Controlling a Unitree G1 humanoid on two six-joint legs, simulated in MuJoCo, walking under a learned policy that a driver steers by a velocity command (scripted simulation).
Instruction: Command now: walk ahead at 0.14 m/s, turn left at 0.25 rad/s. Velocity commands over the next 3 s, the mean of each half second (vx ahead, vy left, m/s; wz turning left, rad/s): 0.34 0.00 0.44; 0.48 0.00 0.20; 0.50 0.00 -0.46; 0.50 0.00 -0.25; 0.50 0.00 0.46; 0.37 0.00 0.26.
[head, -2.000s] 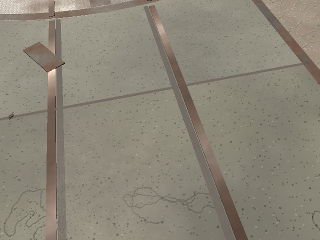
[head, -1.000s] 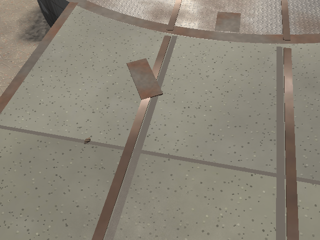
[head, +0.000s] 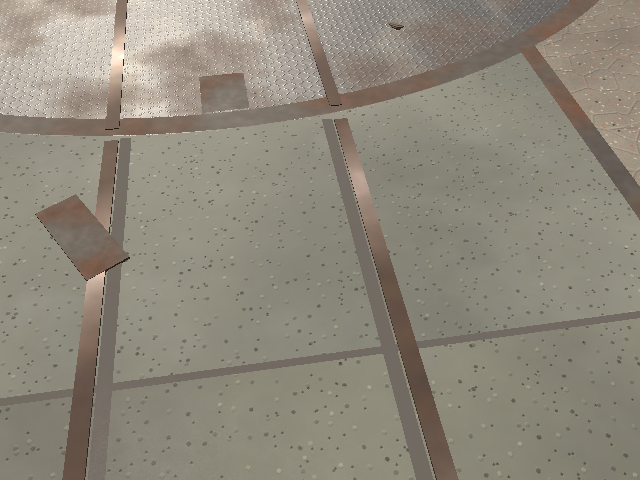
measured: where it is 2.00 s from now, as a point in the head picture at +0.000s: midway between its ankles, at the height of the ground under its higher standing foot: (245, 329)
